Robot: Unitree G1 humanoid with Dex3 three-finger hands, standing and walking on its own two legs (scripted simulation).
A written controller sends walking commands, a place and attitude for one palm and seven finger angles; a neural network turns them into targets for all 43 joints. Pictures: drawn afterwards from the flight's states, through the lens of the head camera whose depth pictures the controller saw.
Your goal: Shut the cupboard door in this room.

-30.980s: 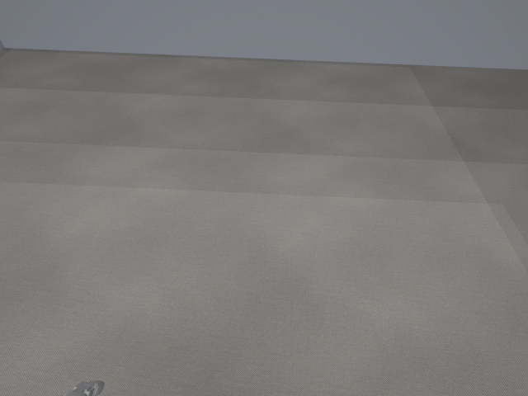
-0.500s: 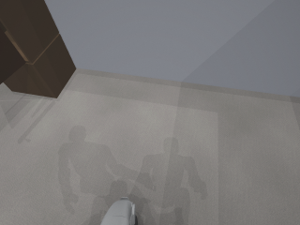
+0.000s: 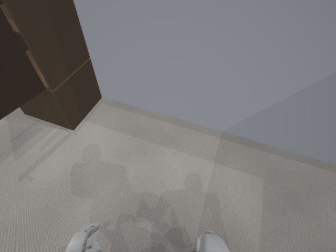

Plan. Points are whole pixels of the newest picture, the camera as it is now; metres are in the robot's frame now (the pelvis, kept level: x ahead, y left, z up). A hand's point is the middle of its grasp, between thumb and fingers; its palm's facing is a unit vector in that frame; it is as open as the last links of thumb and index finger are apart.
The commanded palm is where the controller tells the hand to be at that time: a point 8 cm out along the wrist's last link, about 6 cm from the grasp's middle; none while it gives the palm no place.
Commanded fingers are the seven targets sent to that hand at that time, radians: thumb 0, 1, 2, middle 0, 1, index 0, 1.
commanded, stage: walk to a spot facing it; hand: left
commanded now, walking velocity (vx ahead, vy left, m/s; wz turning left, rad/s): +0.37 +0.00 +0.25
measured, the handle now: out of the picture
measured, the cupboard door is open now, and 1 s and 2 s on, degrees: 80 80 80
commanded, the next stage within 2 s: turn to face it in 0.72 s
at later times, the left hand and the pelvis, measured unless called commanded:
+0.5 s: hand out of the picture +0.13 +0.15 -0.17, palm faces +0.27 -0.94 -0.23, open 7.3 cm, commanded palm none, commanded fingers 0.00 0.90 0.90 -0.20 -0.30 -0.20 -0.30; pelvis +0.20 -0.03 +0.00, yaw +13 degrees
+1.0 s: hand (87, 172) +0.38 +0.28 -0.16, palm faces +0.40 -0.90 -0.17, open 7.4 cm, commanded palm none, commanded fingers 0.00 0.90 0.90 -0.20 -0.30 -0.20 -0.30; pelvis +0.36 +0.08 +0.00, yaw +22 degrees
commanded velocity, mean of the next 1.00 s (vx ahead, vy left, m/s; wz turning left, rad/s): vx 0.25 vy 0.00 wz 0.38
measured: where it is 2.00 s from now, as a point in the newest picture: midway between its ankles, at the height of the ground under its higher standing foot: (154, 216)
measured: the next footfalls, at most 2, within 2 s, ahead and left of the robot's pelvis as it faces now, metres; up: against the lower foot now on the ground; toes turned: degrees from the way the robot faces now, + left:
right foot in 0.14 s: +0.22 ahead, -0.14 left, +0.00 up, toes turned -5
left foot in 0.64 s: +0.35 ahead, +0.15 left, +0.00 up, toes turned +25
